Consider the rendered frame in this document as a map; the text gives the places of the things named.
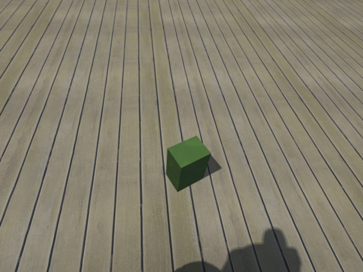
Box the carton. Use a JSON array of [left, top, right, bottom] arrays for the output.
[[166, 136, 211, 192]]

